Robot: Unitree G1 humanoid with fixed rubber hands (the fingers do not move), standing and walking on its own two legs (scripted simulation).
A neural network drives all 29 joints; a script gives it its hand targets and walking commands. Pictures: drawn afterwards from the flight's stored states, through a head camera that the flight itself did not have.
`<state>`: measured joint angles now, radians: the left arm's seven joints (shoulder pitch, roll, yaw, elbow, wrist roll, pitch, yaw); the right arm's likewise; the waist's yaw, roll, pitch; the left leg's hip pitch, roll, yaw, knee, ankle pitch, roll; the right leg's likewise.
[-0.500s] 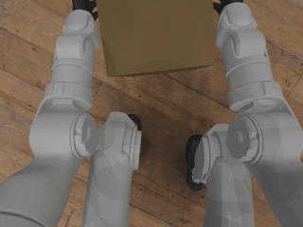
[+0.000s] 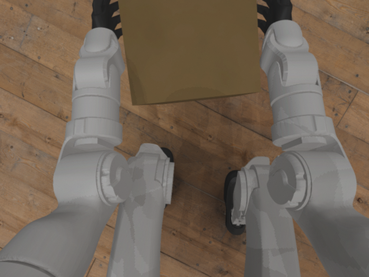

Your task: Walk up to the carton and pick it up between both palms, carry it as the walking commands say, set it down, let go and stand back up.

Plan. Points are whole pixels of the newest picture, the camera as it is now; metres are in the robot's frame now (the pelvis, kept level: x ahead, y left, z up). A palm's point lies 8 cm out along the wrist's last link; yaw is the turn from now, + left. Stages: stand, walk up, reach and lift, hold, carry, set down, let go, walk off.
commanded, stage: reach and lift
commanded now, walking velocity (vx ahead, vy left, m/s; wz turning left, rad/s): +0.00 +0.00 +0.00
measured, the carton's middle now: (190, 29) +0.55 +0.08 -0.19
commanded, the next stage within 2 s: none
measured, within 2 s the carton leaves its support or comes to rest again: neither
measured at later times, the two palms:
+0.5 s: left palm (86, 26) +0.49 +0.22 -0.05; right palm (299, 16) +0.53 -0.06 -0.04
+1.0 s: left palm (59, 19) +0.47 +0.21 +0.03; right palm (342, 3) +0.51 -0.07 +0.04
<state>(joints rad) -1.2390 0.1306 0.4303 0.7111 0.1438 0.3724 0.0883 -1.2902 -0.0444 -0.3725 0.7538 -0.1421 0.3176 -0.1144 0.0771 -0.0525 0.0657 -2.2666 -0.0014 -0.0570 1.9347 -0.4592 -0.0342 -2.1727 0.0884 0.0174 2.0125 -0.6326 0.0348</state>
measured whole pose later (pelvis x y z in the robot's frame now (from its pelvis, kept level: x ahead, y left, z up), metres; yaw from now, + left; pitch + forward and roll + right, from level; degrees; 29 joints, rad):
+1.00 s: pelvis +0.01 +0.00 +0.10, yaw +1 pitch +41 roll -2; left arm -1.00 0.00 0.49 0.64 0.24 0.42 0.06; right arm -1.05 0.05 -0.44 0.69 -0.23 0.37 -0.06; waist 0.06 -0.04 -0.13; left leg -1.93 -0.01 -0.06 1.63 -0.42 -0.04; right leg -1.84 0.08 0.02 1.70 -0.58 0.02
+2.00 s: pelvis +0.04 +0.00 +0.22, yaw +3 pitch +30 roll -1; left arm -0.70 -0.11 0.46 0.56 0.27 0.39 0.05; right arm -0.72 0.14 -0.42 0.61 -0.25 0.32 -0.03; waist 0.05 -0.04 -0.15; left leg -1.35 -0.01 -0.06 1.18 -0.36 -0.03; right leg -1.28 0.06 0.04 1.24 -0.49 0.00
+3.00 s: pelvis +0.07 +0.00 +0.33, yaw +3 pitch +9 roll +0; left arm -0.42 -0.19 0.39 0.41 0.31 0.47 0.03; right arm -0.45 0.19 -0.35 0.48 -0.29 0.41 0.02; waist 0.05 -0.03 -0.02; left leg -0.57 -0.01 -0.05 0.57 -0.17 -0.02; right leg -0.50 0.03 0.07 0.62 -0.29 0.00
